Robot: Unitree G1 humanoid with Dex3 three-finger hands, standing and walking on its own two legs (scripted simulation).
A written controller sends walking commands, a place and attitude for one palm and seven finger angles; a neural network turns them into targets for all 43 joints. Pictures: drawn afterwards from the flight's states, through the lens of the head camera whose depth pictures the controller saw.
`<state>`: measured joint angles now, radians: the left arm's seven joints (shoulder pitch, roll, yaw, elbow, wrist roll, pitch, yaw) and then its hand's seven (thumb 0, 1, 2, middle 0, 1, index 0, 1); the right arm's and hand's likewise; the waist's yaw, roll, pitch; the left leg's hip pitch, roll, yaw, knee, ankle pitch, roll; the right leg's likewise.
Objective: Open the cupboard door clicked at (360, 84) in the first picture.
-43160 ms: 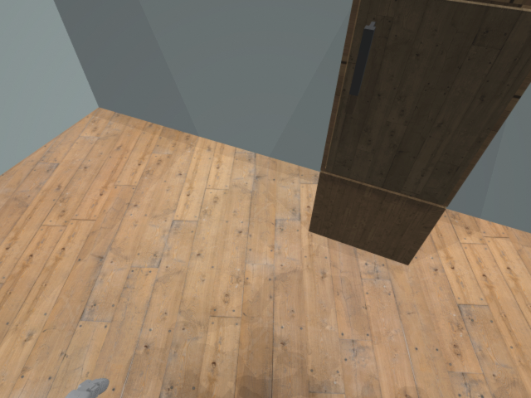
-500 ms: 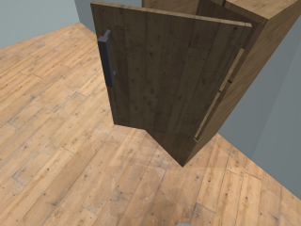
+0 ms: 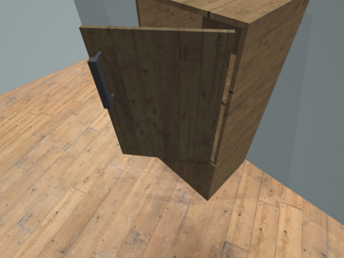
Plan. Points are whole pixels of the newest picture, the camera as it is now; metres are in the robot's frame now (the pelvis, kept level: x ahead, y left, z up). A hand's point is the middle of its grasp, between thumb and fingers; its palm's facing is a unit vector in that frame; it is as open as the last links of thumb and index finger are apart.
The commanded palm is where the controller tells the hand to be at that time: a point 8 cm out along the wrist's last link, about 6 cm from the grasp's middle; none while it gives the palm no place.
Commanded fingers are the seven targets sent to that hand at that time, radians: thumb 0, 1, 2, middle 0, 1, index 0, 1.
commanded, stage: come to a stop and stand still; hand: left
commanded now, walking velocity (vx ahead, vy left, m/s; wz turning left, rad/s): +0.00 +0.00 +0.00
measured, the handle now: (104, 81) +0.59 +0.24 +0.10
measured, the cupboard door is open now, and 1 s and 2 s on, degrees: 37 37 37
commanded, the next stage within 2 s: look again from close up in 0.30 s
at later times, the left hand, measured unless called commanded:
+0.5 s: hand out of the picture -0.01 +0.17 -0.17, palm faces +0.02 -0.98 -0.20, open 7.4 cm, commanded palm none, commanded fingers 0.00 0.90 0.90 -0.20 -0.30 -0.20 -0.30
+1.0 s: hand out of the picture +0.00 +0.19 -0.17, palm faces +0.03 -0.98 -0.21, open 7.4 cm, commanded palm none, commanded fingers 0.00 0.90 0.90 -0.20 -0.30 -0.20 -0.30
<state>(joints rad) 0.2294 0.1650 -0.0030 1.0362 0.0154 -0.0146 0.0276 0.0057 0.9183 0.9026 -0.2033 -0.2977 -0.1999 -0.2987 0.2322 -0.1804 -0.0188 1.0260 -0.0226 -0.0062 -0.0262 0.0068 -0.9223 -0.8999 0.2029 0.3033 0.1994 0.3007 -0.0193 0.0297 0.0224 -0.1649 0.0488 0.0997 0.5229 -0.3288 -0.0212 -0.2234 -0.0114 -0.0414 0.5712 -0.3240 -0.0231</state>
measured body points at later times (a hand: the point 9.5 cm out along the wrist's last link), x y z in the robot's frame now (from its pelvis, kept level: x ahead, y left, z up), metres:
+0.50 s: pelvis -0.01 +0.00 +0.01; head +0.00 -0.01 +0.46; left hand -0.01 +0.22 -0.15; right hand -0.04 -0.22 -0.16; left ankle -0.03 +0.13 -0.73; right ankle -0.01 -0.10 -0.73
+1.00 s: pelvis +0.00 +0.01 +0.01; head +0.01 +0.00 +0.46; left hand +0.00 +0.24 -0.15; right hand +0.01 -0.22 -0.15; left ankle -0.03 +0.13 -0.73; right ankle -0.01 -0.10 -0.73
